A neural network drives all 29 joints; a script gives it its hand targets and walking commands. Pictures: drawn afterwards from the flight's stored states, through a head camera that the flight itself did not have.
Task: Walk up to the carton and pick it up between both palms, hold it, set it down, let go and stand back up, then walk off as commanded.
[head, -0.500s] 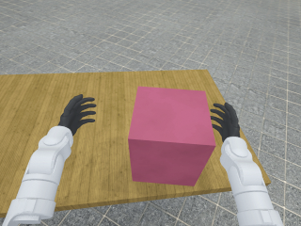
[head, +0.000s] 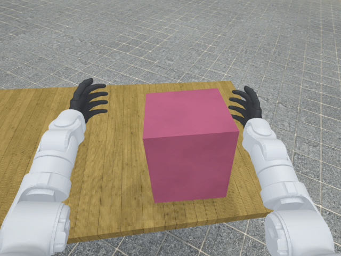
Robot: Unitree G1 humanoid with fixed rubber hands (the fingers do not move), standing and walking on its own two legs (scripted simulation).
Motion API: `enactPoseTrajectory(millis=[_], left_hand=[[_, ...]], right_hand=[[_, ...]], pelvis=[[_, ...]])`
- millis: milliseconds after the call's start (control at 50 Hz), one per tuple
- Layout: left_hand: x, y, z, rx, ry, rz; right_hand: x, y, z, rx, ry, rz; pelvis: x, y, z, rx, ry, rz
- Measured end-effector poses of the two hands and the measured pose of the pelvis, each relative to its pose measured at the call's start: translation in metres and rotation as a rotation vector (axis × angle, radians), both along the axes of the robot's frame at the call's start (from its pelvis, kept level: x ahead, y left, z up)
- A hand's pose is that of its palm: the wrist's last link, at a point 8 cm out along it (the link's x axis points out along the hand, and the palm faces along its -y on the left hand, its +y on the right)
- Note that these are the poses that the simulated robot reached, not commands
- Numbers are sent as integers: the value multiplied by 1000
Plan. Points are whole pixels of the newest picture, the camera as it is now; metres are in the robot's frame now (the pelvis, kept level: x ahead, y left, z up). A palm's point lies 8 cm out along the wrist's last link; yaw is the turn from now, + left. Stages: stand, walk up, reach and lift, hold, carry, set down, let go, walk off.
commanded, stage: reach and lift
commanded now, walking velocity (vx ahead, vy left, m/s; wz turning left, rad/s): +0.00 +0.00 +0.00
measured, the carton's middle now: (186, 145) +0.43 -0.04 +0.00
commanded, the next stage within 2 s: none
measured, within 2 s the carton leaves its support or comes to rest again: neither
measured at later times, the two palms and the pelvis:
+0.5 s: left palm (82, 139) +0.41 +0.23 +0.06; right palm (256, 147) +0.37 -0.21 +0.07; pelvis -0.01 +0.00 -0.01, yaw +0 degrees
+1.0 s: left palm (94, 139) +0.44 +0.22 +0.02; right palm (242, 147) +0.41 -0.20 +0.03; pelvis +0.00 +0.00 -0.03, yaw +0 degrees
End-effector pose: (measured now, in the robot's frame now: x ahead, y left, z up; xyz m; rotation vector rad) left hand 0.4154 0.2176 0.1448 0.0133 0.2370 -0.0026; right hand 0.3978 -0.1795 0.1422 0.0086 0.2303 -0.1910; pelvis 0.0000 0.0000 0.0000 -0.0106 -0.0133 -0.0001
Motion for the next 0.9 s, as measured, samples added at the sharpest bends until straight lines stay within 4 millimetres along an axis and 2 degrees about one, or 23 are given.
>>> enactPoseTrajectory(millis=[100,200,300,420,460,560,620,780,900], left_hand=[[5,2,-3,6,14,16],[2,4,-28,11,68,34],[-2,8,-50,23,73,48],[-1,10,-55,16,-9,56],[-5,11,-68,17,20,65],[-17,17,-112,29,126,93],[-15,17,-128,18,117,103],[16,10,-125,35,0,69],[22,6,-126,107,12,13]], right_hand=[[2,-5,-2,7,20,-19],[-5,-16,-12,9,20,-53],[-14,-32,-27,3,24,-92],[-20,-33,-53,-15,55,-57],[-22,-34,-62,-18,79,-52],[-23,-30,-95,-40,157,-24],[-16,-29,-105,-44,142,-18],[6,-20,-116,-83,91,10],[8,-20,-119,-90,69,-3]], pelvis=[[1,0,0,0,4,0],[1,0,0,-1,3,0],[-2,1,-1,-4,22,-1],[-6,1,-3,-7,88,-4],[-8,0,-5,-7,108,-4],[-11,0,-10,-4,171,-3],[-12,0,-15,-4,231,-1],[-5,0,-26,-12,370,0],[0,1,-27,-15,379,-1]])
